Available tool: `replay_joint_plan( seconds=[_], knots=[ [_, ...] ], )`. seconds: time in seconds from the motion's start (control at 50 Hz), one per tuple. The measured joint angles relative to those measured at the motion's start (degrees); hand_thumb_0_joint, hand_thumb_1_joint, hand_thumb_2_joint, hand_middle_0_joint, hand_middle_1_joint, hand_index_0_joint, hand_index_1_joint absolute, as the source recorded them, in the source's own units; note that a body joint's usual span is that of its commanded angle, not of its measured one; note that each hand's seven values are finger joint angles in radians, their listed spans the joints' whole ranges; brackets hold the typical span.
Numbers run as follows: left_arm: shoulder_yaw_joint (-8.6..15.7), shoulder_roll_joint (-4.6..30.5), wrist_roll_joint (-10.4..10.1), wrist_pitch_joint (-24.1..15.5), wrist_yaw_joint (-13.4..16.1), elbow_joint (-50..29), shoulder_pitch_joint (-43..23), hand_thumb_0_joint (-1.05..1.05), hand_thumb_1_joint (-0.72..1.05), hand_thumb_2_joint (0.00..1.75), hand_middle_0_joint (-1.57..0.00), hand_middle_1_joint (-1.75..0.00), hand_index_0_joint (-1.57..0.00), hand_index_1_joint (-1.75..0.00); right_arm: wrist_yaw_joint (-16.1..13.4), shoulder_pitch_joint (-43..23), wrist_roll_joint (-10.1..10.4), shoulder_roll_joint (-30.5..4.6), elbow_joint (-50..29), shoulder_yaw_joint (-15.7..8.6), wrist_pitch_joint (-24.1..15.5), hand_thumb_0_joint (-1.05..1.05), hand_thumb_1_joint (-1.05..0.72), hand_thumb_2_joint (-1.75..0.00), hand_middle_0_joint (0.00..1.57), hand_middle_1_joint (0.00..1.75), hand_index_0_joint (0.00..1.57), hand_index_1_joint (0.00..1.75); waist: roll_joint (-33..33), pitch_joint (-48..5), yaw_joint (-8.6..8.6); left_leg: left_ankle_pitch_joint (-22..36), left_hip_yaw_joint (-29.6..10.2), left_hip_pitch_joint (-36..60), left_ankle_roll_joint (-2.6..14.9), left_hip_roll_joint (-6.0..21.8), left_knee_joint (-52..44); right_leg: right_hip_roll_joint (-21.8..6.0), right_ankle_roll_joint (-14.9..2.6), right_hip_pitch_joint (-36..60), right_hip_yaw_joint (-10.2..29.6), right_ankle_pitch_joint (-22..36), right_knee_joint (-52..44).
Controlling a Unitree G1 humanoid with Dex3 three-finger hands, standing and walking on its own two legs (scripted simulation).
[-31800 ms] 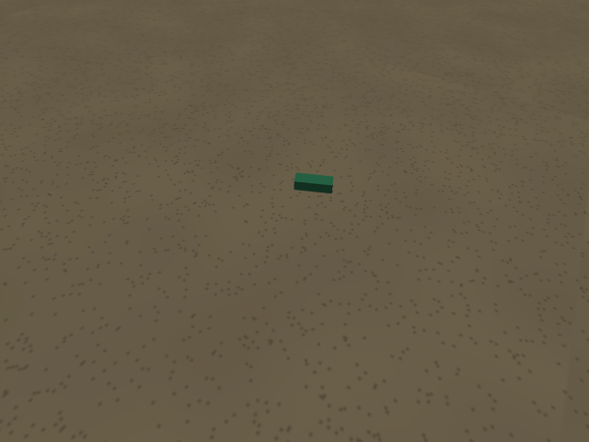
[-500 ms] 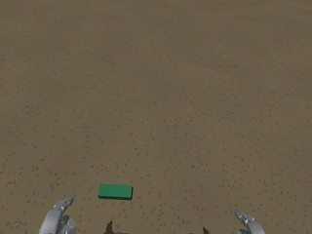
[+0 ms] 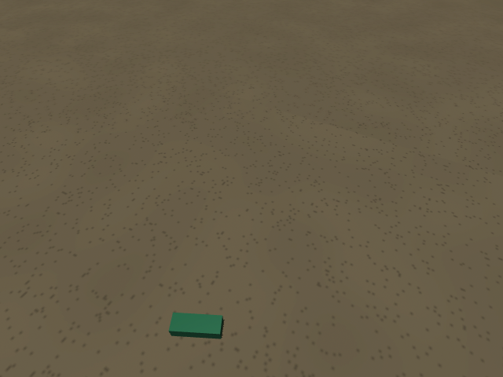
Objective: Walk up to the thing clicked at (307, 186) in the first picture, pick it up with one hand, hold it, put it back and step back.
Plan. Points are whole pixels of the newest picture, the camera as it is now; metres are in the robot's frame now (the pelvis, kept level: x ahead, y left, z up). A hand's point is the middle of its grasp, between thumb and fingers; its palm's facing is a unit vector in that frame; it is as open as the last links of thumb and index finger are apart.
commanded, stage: stand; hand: left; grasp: from above
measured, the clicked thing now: (196, 325) +0.45 +0.22 -0.75
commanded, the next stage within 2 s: step back in 1.84 s
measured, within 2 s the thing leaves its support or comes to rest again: neither
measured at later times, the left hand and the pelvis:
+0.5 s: hand out of the picture +0.06 +0.23 -0.16, palm faces +0.03 -0.94 -0.34, open 7.3 cm; pelvis +0.01 -0.01 +0.00, yaw +0 degrees
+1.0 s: hand out of the picture +0.09 +0.23 -0.15, palm faces +0.03 -0.94 -0.34, open 7.3 cm; pelvis +0.02 -0.01 +0.01, yaw +0 degrees
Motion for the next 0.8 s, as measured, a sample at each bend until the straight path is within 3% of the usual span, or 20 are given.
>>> replay_joint_plan(
  seconds=[0.8],
  knots=[
    [0.19,1.21,-0.97,-0.79,-0.85,3.26,-6.24,0.00,0.90,0.90,-0.21,-0.30,-0.21,-0.30,0.05,-2.98,0.48,-1.97,3.13,1.31,-0.75,0.01,-0.91,-0.90,0.20,0.30,0.20,0.30,0.02,0.17,-0.73,1.60,-0.24,2.59,-0.84,1.09,-5.59,1.15,-0.71,2.59,-0.38,1.58,-5.60]
  ],
)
